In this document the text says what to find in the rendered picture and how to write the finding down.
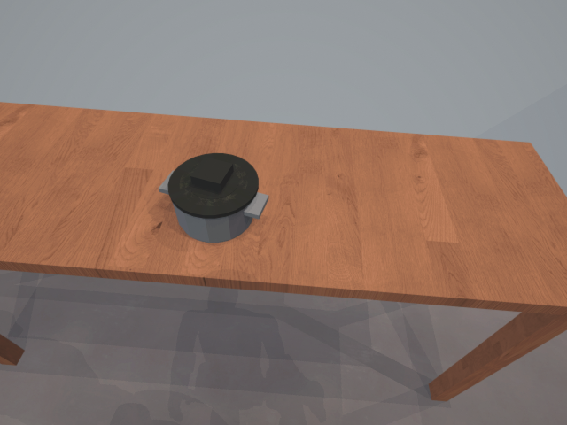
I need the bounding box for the knob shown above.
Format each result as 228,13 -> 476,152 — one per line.
190,157 -> 234,191

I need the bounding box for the lid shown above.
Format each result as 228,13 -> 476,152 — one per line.
168,153 -> 259,219

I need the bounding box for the table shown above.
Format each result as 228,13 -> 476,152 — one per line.
0,102 -> 567,401

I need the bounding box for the pot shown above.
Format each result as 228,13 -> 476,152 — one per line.
159,170 -> 268,243

